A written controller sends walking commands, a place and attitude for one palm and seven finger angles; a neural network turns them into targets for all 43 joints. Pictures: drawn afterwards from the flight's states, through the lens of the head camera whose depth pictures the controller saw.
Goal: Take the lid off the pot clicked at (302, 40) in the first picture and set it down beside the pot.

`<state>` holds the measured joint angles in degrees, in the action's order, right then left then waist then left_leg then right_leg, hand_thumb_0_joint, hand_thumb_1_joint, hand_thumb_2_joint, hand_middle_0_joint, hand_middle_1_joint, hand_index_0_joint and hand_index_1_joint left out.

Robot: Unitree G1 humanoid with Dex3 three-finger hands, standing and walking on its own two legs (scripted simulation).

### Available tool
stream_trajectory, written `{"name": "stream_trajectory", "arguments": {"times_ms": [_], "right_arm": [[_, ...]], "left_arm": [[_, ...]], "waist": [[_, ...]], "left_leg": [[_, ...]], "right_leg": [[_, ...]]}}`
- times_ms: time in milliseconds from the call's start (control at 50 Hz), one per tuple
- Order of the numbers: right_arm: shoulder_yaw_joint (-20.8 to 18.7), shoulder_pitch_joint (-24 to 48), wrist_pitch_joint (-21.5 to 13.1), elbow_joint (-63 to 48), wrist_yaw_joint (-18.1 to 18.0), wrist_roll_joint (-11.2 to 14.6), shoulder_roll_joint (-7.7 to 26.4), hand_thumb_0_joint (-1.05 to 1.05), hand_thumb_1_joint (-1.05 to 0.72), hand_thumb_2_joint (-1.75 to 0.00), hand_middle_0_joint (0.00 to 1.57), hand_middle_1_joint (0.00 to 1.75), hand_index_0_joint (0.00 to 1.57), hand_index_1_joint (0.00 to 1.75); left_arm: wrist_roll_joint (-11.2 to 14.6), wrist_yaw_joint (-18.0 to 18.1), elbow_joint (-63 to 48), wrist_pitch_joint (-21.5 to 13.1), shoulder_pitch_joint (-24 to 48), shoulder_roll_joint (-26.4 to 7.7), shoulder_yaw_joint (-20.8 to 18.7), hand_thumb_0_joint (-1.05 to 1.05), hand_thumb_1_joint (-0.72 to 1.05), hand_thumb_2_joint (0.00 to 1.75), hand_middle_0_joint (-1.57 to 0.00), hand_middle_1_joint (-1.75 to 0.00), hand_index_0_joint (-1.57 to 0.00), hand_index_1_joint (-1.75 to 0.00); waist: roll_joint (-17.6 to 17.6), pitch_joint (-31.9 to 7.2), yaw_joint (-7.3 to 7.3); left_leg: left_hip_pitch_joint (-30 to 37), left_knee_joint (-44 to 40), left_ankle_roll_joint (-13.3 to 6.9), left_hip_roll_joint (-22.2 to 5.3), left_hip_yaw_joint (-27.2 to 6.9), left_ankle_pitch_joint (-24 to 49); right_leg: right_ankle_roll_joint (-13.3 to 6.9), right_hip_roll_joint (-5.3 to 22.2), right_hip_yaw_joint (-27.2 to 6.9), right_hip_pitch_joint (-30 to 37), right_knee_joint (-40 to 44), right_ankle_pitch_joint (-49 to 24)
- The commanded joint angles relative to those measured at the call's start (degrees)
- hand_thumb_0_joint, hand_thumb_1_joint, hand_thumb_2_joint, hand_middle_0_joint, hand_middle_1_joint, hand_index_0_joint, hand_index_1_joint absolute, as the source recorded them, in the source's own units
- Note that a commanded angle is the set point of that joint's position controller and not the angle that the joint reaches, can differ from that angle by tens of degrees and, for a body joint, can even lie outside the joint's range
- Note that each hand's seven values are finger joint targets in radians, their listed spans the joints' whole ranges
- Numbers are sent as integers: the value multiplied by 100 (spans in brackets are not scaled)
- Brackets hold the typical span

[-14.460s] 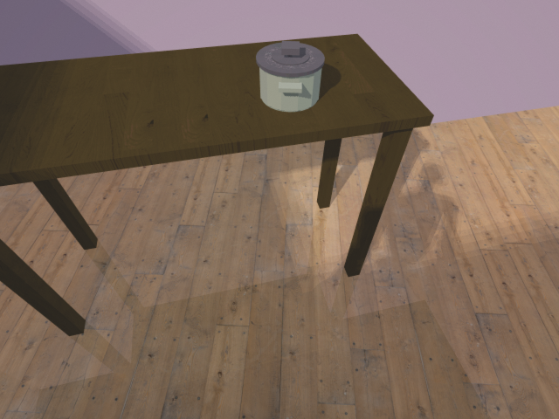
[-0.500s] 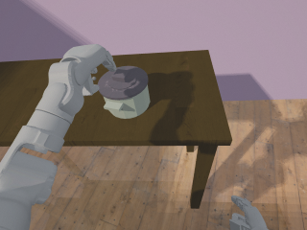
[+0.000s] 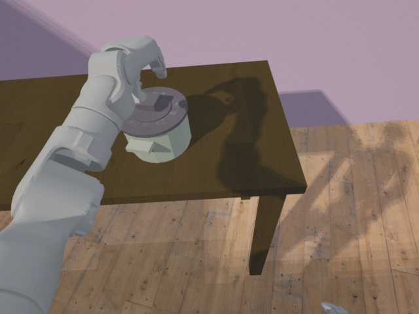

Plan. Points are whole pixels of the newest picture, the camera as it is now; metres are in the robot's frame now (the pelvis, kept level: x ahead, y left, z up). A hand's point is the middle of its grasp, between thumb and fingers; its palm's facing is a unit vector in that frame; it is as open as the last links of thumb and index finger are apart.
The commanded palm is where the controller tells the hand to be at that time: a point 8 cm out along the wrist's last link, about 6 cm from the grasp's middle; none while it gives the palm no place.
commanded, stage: move the open hand above the knob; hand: left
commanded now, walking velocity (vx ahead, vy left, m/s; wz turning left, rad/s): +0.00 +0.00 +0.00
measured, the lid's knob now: (148, 101) +0.51 +0.12 +0.14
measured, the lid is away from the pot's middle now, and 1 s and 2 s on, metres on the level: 0.00 0.00 0.00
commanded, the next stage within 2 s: lower the open fingers around the knob in 1.28 s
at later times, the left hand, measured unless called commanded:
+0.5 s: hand (134, 83) +0.49 +0.13 +0.20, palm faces -0.26 -0.04 -0.96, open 10.0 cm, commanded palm +0.47 +0.13 +0.27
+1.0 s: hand (139, 76) +0.49 +0.12 +0.21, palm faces -0.22 -0.06 -0.97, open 10.0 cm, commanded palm +0.46 +0.13 +0.27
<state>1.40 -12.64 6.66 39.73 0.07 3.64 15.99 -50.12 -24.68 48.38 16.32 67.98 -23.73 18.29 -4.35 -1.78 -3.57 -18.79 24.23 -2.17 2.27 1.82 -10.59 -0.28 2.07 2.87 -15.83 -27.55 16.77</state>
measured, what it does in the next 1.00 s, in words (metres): stands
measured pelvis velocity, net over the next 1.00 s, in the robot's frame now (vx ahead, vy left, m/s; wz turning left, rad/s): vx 0.01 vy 0.00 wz -0.02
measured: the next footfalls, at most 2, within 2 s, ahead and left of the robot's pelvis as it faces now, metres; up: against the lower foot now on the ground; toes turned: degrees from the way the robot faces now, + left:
none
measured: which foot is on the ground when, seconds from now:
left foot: down 0.00-1.00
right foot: down 0.00-1.00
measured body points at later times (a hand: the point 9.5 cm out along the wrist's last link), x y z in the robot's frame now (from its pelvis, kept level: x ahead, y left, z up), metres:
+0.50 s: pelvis +0.01 +0.00 +0.00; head +0.04 -0.04 +0.45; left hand +0.49 +0.13 +0.26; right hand +0.11 -0.26 -0.13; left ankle +0.02 +0.10 -0.74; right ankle -0.03 -0.11 -0.74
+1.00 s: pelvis +0.01 +0.00 +0.00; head +0.04 -0.04 +0.45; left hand +0.50 +0.12 +0.27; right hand +0.11 -0.25 -0.14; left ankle +0.02 +0.10 -0.74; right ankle -0.03 -0.11 -0.74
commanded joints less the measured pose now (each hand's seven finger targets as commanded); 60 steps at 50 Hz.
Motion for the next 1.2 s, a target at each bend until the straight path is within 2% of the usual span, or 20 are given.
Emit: {"name": "stream_trajectory", "arguments": {"times_ms": [0, 40, 80, 120, 180, 220, 260, 340, 420, 580, 660, 720, 780, 820, 880, 980, 1020, 1080, 1160, 1180], "right_arm": [[-249, 43, -255, -590, -7, -18, 660, 0, -90, -90, 20, 30, 20, 30], [-253, 24, -253, -628, 17, -56, 688, 0, -90, -90, 20, 30, 20, 30], [-223, 79, -212, -634, 28, -38, 676, 0, -90, -90, 20, 30, 20, 30], [-269, 71, -152, -660, 64, 12, 693, 0, -90, -90, 20, 30, 20, 30], [-272, 124, -194, -732, 75, -20, 711, 0, -90, -90, 20, 30, 20, 30], [-307, 121, -242, -820, 31, -33, 686, 0, -90, -90, 20, 30, 20, 30], [-288, 95, -262, -718, -10, -50, 691, 0, -90, -90, 20, 30, 20, 30], [-247, 168, -203, -684, 9, 28, 681, 0, -90, -90, 20, 30, 20, 30], [-284, 238, -140, -786, 36, 53, 690, 0, -90, -90, 20, 30, 20, 30], [-228, 102, -254, -634, -84, 49, 647, 0, -90, -90, 20, 30, 20, 30], [-227, 151, -202, -629, 1, 5, 629, 0, -90, -90, 20, 30, 20, 30], [-236, 135, -87, -621, 55, 16, 690, 0, -90, -90, 20, 30, 20, 30], [-210, 320, -116, -798, 46, -16, 652, 0, -90, -90, 20, 30, 20, 30], [-259, 330, -165, -920, 59, -8, 603, 0, -90, -90, 20, 30, 20, 30], [-244, 273, -172, -808, 42, -22, 647, 0, -90, -90, 20, 30, 20, 30], [-206, 425, -95, -847, 76, 43, 660, 0, -90, -90, 20, 30, 20, 30], [-246, 502, -61, -960, 104, 77, 627, 0, -90, -90, 20, 30, 20, 30], [-244, 521, -115, -975, 57, 54, 644, 0, -90, -90, 20, 30, 20, 30], [-226, 409, -168, -816, -8, 68, 597, 0, -90, -90, 20, 30, 20, 30], [-206, 393, -149, -740, -28, 78, 630, 0, -90, -90, 20, 30, 20, 30]], "left_arm": [[-220, 348, -641, -93, 3439, -1250, -660, 0, -37, 164, -87, -8, -87, -8], [-232, 381, -625, -160, 3191, -1595, -1030, 0, -37, 164, -87, -8, -87, -8], [-261, 380, -309, -109, 2965, -1402, -863, 0, -37, 164, -87, -8, -87, -8], [-207, 355, -111, -25, 2717, -742, -359, 0, -37, 164, -87, -8, -87, -8], [-276, 387, -919, -102, 3292, -1497, -909, 0, -37, 164, -87, -8, -87, -8], [-158, 370, -1167, -200, 3344, -1416, -855, 0, -37, 164, -87, -8, -87, -8], [-325, 391, -922, -208, 3394, -1903, -1164, 0, -37, 164, -87, -8, -87, -8], [-290, 373, -366, -62, 2902, -1386, -742, 0, -37, 164, -87, -8, -87, -8], [-144, 201, -672, -28, 2868, -831, -295, 0, -37, 164, -87, -8, -87, -8], [-170, 294, -942, -202, 3842, -1356, -589, 0, -37, 164, -87, -8, -87, -8], [-226, 356, -666, -140, 3373, -1018, -470, 0, -37, 164, -87, -8, -87, -8], [-198, 346, -60, 39, 2799, -810, -428, 0, -37, 164, -87, -8, -87, -8], [-293, 331, -919, -30, 3398, -1373, -777, 0, -37, 164, -87, -8, -87, -8], [-161, 311, -1488, -143, 3449, -1074, -557, 0, -37, 164, -87, -8, -87, -8], [-296, 320, -1119, -88, 3106, -1762, -1112, 0, -37, 164, -87, -8, -87, -8], [-224, 263, -871, 35, 2526, -1391, -826, 0, -37, 164, -87, -8, -87, -8], [-101, 161, -1166, 57, 2477, -625, -217, 0, -37, 164, -87, -8, -87, -8], [-172, 150, -1820, -19, 3049, -1505, -811, 0, -37, 164, -87, -8, -87, -8], [-155, 202, -1517, -64, 3312, -1258, -572, 0, -37, 164, -87, -8, -87, -8], [-198, 250, -1083, -15, 3093, -1497, -781, 0, -37, 164, -87, -8, -87, -8]], "waist": [[586, -2466, -59], [700, -2721, 71], [851, -2445, 75], [842, -2078, -32], [708, -2642, 75], [643, -2877, 19], [804, -2809, 51], [877, -2137, 32], [687, -2192, -93], [637, -2464, -186], [400, -2500, -82], [703, -2185, -73], [708, -2868, 42], [531, -3177, -4], [874, -2891, 96], [936, -2281, 143], [782, -2212, 15], [740, -2676, 47], [718, -2339, -58], [814, -2144, -8]], "left_leg": [[1670, 19, -201, 133, -341, 1697], [1574, 8, -207, 120, -314, 1888], [1370, -33, -215, 118, -259, 1883], [1307, -34, -220, 86, -226, 1930], [1613, -7, -248, 76, -265, 2143], [1755, 73, -304, 93, -258, 2364], [1615, 60, -310, 103, -209, 2254], [1247, -49, -261, 115, -126, 1735], [1519, 59, -282, 116, -162, 1869], [1742, 57, -274, 136, -278, 1672], [1801, 118, -209, 82, -309, 2201], [1462, 110, -201, 73, -284, 2119], [1656, 113, -243, 98, -248, 2245], [1989, 248, -284, 62, -324, 2914], [1746, 187, -296, 74, -261, 2698], [1399, 70, -258, 79, -149, 2225], [1590, 117, -275, 78, -212, 2294], [1811, 142, -305, 114, -231, 2101], [1773, 86, -280, 105, -270, 1797], [1558, 27, -262, 106, -258, 1533]], "right_leg": [[-180, -313, -91, 196, 258, -2115], [-179, -274, -124, 518, 216, -2370], [-168, -265, -108, 481, 216, -2430], [-169, -281, -55, 221, 299, -2333], [-161, -267, -147, 533, 247, -2513], [-146, -249, -182, 638, 290, -2757], [-134, -252, -217, 735, 253, -2850], [-138, -246, -139, 447, 304, -2498], [-146, -245, -120, 263, 350, -2463], [-162, -278, -133, 177, 329, -2308], [-199, -264, -93, 80, 245, -2388], [-206, -272, -41, 88, 272, -2380], [-176, -222, -162, 554, 196, -2731], [-169, -217, -163, 541, 201, -2978], [-140, -239, -190, 672, 216, -3019], [-135, -220, -119, 548, 241, -2791], [-144, -223, -79, 286, 324, -2582], [-138, -233, -176, 567, 303, -2652], [-161, -275, -92, 238, 344, -2285], [-169, -275, -88, 249, 361, -2117]]}}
